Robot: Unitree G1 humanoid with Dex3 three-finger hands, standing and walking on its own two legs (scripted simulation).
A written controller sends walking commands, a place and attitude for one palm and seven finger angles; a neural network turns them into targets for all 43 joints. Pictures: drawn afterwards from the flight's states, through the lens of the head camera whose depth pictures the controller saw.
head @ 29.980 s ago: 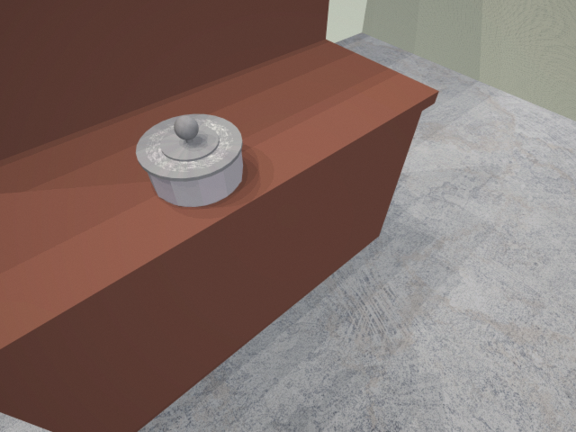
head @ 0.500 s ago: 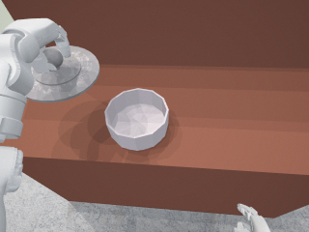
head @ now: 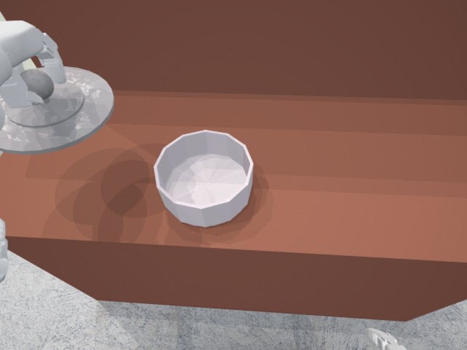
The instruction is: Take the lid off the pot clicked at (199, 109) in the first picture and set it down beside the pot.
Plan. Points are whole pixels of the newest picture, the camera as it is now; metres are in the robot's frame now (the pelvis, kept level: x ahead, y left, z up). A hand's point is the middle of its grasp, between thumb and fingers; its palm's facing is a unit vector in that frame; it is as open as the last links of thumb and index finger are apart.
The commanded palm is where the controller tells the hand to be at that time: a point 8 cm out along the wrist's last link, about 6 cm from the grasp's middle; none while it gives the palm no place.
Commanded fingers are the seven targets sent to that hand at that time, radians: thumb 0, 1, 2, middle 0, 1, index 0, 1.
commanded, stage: move the lid sideways beside the pot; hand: left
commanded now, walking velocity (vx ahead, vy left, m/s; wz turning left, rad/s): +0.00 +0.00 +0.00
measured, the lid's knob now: (36, 84) +0.47 +0.32 +0.21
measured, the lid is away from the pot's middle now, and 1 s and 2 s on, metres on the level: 0.25 0.23 0.23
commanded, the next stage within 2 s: lower the lid onto the table in 0.06 s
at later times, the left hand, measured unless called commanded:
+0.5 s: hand (38, 97) +0.44 +0.30 +0.21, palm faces -0.26 -0.02 -0.96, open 7.4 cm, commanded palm +0.42 +0.30 +0.28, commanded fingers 0.00 0.65 1.00 -0.89 -0.97 -0.90 -0.98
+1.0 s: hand (52, 113) +0.44 +0.30 +0.17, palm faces -0.32 -0.05 -0.95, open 7.4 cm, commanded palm +0.43 +0.30 +0.24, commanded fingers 0.00 0.65 1.00 -0.89 -0.97 -0.90 -0.98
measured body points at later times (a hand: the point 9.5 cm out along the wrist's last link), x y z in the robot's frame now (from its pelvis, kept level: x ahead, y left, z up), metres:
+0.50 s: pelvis +0.00 +0.00 +0.00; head +0.05 -0.01 +0.45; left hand +0.44 +0.30 +0.26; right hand +0.14 -0.25 -0.12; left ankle +0.02 +0.08 -0.74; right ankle -0.02 -0.16 -0.74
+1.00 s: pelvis +0.00 +0.00 +0.00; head +0.06 -0.01 +0.45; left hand +0.45 +0.30 +0.22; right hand +0.11 -0.27 -0.12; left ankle +0.02 +0.08 -0.74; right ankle -0.02 -0.16 -0.74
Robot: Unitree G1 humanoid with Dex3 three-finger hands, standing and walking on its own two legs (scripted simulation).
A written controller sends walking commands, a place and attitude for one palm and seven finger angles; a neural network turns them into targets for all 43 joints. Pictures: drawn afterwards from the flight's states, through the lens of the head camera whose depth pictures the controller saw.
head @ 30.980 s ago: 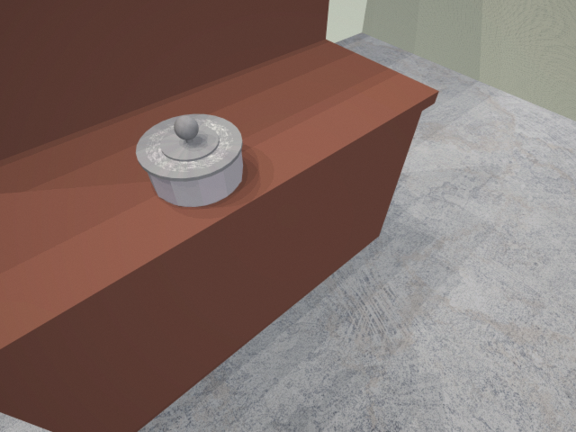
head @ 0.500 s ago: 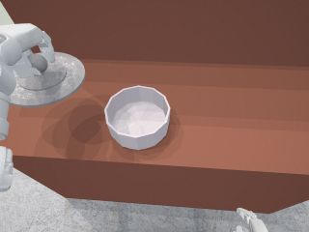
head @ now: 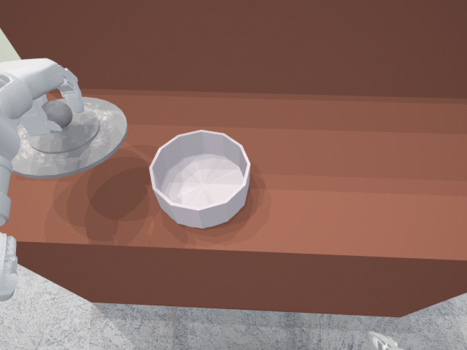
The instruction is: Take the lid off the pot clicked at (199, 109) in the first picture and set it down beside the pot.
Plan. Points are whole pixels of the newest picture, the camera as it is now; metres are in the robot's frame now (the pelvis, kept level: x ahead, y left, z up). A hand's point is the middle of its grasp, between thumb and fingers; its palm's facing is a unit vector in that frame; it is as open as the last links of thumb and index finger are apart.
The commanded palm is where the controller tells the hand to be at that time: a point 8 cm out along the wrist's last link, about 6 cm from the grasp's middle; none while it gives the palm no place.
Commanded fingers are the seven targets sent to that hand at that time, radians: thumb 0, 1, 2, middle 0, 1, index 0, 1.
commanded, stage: lower the lid onto the table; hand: left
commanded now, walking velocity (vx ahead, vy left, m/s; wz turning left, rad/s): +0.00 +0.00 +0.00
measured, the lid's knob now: (56, 114) +0.46 +0.30 +0.15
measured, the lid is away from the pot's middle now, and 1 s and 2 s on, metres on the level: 0.23 0.23 0.23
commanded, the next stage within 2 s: none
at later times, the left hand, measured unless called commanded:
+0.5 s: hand (54, 134) +0.42 +0.29 +0.14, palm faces -0.34 -0.02 -0.94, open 7.4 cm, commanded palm +0.41 +0.29 +0.21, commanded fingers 0.00 0.65 1.00 -0.89 -0.97 -0.90 -0.98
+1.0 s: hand (55, 153) +0.41 +0.30 +0.11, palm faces -0.38 -0.05 -0.92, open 7.4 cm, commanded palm +0.41 +0.30 +0.17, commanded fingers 0.00 0.65 1.00 -0.89 -0.97 -0.90 -0.98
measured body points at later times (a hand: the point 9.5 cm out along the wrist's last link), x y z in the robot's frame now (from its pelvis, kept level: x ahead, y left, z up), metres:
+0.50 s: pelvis +0.00 +0.00 +0.00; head +0.06 -0.01 +0.45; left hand +0.43 +0.29 +0.20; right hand +0.12 -0.26 -0.12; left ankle +0.02 +0.08 -0.74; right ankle -0.03 -0.16 -0.74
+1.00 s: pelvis +0.00 +0.00 +0.00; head +0.05 -0.01 +0.44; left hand +0.42 +0.30 +0.17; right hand +0.10 -0.28 -0.12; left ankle +0.02 +0.08 -0.74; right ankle -0.03 -0.16 -0.74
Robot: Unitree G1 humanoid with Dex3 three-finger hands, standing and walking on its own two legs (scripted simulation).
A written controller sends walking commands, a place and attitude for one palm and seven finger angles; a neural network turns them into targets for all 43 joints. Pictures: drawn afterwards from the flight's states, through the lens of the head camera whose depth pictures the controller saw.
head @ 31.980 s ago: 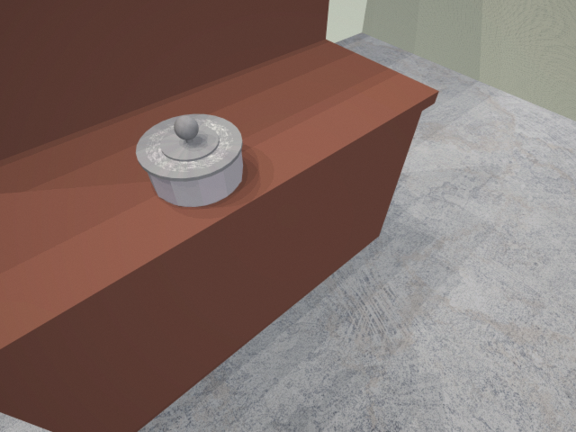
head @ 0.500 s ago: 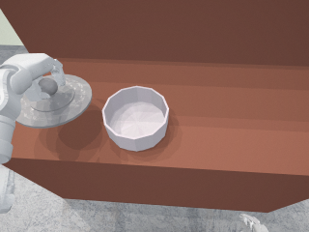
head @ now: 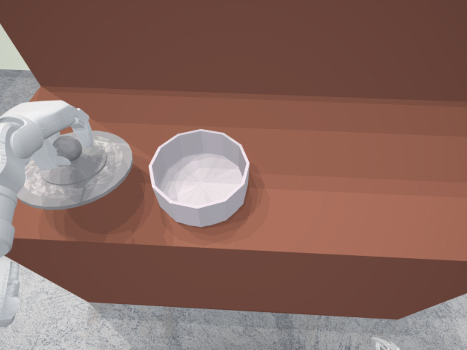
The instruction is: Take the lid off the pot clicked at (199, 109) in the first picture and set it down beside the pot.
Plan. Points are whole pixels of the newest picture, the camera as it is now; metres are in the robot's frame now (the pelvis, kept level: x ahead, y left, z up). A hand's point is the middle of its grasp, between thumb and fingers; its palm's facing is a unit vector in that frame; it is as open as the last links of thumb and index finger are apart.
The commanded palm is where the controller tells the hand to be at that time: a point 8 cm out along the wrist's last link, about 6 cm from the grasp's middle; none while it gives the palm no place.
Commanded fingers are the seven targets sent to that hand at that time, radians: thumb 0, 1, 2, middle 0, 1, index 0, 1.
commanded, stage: lower the lid onto the table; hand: left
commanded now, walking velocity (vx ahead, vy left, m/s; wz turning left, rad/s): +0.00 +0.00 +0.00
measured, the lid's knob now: (67, 148) +0.44 +0.31 +0.09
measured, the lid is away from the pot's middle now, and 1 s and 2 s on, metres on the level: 0.23 0.23 0.24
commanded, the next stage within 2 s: open the fingers wide in 1.12 s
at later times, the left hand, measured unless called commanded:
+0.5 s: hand (61, 162) +0.41 +0.31 +0.08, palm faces -0.41 -0.05 -0.91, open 7.4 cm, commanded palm +0.42 +0.31 +0.14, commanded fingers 0.00 0.65 1.00 -0.89 -0.97 -0.90 -0.98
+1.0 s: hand (72, 171) +0.41 +0.31 +0.05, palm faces -0.44 -0.06 -0.89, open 7.4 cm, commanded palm +0.43 +0.31 +0.11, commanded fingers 0.00 0.65 1.00 -0.89 -0.97 -0.90 -0.98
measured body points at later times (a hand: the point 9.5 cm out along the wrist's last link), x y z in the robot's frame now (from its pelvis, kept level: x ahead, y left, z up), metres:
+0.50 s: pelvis +0.00 +0.01 +0.00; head +0.05 +0.01 +0.44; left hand +0.42 +0.31 +0.14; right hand +0.09 -0.27 -0.12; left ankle +0.02 +0.09 -0.74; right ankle -0.02 -0.16 -0.74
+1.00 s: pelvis +0.00 +0.02 -0.01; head +0.06 +0.02 +0.44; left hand +0.43 +0.31 +0.10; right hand +0.06 -0.27 -0.13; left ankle +0.02 +0.09 -0.74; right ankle -0.02 -0.16 -0.74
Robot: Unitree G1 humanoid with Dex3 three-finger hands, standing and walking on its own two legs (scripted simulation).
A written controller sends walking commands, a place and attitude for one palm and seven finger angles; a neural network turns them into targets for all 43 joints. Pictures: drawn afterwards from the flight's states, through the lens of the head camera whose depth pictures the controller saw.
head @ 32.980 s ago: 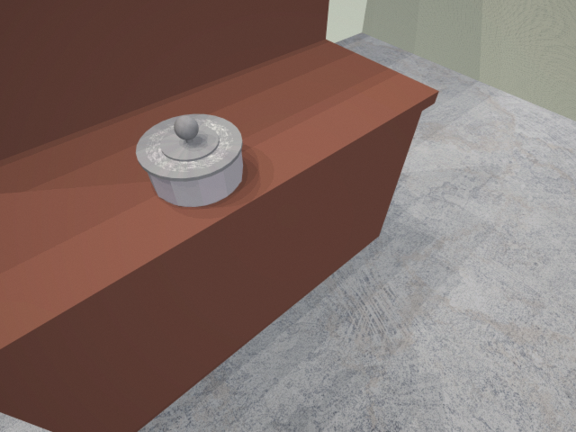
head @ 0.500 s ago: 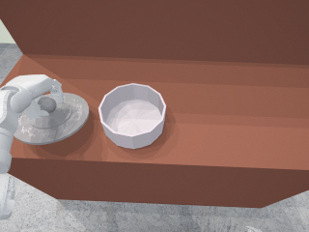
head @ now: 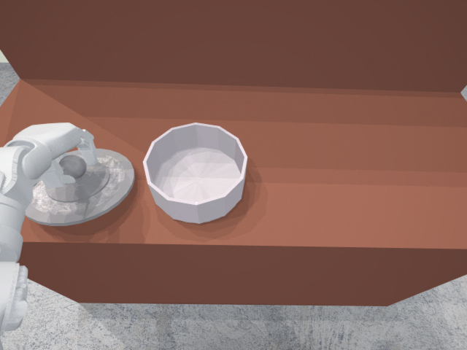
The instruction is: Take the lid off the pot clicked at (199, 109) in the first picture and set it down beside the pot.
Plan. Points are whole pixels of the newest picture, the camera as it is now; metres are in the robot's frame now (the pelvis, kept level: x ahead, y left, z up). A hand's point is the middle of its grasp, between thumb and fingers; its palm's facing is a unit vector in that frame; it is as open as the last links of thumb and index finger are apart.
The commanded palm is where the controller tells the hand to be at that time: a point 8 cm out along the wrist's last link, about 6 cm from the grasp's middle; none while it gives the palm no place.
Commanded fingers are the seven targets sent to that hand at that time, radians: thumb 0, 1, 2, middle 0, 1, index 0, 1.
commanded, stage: lower the lid onto the table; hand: left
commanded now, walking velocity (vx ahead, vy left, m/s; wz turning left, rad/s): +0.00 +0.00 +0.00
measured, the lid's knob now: (72, 167) +0.43 +0.31 +0.03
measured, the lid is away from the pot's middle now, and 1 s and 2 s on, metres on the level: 0.23 0.24 0.24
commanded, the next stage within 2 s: open the fingers wide in 0.12 s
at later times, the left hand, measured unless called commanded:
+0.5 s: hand (59, 176) +0.40 +0.32 +0.04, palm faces -0.41 -0.08 -0.91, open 7.4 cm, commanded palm +0.42 +0.31 +0.10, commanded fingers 0.00 0.39 0.89 -0.70 -0.91 -0.70 -0.92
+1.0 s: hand (64, 169) +0.42 +0.31 +0.04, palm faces -0.42 -0.05 -0.91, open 9.4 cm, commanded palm +0.43 +0.31 +0.10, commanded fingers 0.00 -0.06 0.74 -0.39 -0.79 -0.39 -0.79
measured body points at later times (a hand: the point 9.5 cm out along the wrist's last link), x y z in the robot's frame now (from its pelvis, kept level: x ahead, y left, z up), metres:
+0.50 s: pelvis +0.00 +0.00 -0.01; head +0.06 +0.02 +0.44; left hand +0.42 +0.32 +0.09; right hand +0.06 -0.28 -0.13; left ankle +0.02 +0.07 -0.73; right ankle -0.01 -0.18 -0.73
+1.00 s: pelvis +0.00 +0.01 -0.01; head +0.06 +0.03 +0.44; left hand +0.43 +0.31 +0.09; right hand +0.05 -0.27 -0.13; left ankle +0.02 +0.07 -0.73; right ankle -0.01 -0.17 -0.73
